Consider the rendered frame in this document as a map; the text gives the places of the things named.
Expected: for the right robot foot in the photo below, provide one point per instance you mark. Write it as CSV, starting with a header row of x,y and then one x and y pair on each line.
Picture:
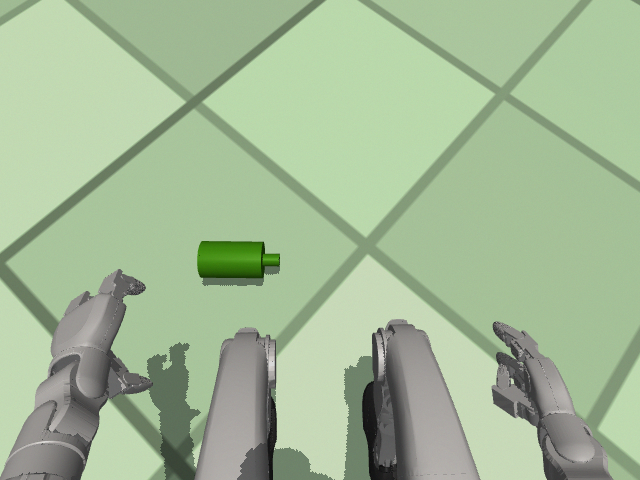
x,y
376,471

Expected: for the left robot hand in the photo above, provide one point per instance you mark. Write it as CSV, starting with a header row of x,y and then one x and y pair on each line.
x,y
95,321

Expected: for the bottle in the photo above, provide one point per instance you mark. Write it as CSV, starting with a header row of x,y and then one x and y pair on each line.
x,y
234,259

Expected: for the left robot arm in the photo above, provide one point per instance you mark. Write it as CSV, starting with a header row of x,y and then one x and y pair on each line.
x,y
55,440

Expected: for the right robot arm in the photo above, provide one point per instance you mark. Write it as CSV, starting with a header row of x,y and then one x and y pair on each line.
x,y
569,450

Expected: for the right robot hand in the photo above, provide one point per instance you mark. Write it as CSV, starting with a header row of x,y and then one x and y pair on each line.
x,y
538,388

